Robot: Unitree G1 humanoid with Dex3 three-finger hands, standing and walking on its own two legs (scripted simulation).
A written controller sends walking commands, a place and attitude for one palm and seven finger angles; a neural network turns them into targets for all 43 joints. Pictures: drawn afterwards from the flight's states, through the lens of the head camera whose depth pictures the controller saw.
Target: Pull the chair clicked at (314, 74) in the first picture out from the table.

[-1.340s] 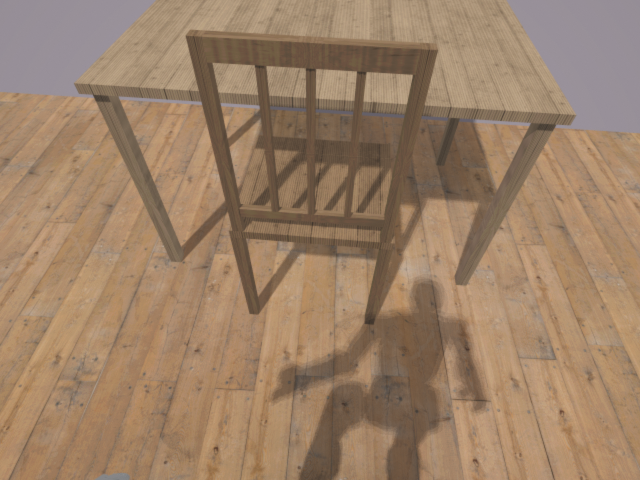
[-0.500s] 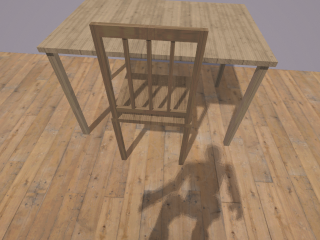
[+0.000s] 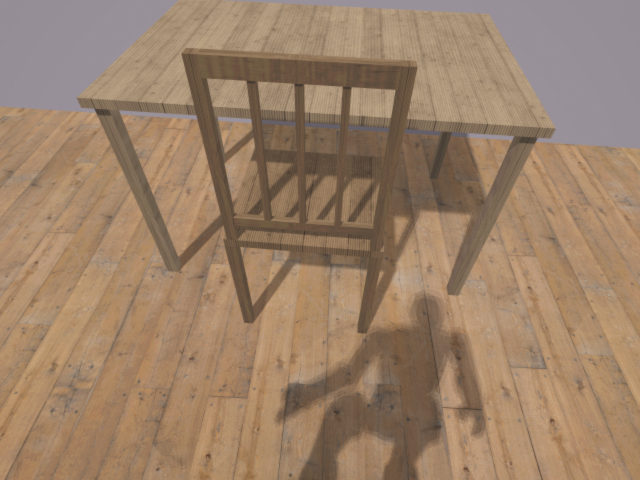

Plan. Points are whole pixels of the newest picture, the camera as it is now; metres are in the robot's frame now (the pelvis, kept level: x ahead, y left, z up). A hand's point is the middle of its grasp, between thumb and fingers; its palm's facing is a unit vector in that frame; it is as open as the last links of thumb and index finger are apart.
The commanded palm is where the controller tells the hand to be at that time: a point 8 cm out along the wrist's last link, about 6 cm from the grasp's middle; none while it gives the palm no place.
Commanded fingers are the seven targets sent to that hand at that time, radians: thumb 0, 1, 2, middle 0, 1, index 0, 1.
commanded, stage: look at it before walking up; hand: left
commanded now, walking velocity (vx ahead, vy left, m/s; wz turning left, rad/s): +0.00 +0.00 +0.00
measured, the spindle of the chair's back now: (301, 162) +0.76 +0.09 -0.05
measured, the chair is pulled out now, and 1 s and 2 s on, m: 0.00 0.00 0.00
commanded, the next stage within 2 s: take the last steps up to it in 0.10 s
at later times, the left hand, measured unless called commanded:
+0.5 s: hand out of the picture +0.04 +0.19 -0.18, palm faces -0.05 -0.97 -0.23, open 7.4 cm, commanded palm none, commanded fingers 0.00 0.90 0.90 -0.20 -0.30 -0.20 -0.30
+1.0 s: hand out of the picture +0.12 +0.12 -0.20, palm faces -0.02 -0.99 -0.15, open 7.4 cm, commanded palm none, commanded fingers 0.00 0.90 0.90 -0.20 -0.30 -0.20 -0.30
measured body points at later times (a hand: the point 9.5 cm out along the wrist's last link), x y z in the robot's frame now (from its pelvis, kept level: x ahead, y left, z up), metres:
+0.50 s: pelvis +0.04 -0.02 -0.01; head +0.04 -0.02 +0.44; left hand +0.05 +0.24 -0.16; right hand +0.03 -0.26 -0.17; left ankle -0.01 +0.12 -0.75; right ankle +0.01 -0.12 -0.74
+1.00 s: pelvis +0.21 -0.04 -0.03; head +0.23 -0.03 +0.42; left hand +0.12 +0.18 -0.18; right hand +0.28 -0.27 -0.17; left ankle +0.29 +0.07 -0.75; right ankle +0.07 -0.11 -0.67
